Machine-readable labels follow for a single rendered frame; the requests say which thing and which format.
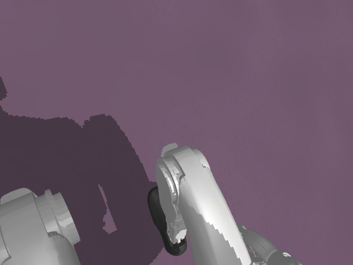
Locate right robot arm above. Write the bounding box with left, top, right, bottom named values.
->
left=266, top=251, right=302, bottom=265

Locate right robot hand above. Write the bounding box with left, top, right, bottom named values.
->
left=236, top=223, right=278, bottom=265

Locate right robot foot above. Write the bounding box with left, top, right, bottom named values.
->
left=147, top=187, right=187, bottom=256

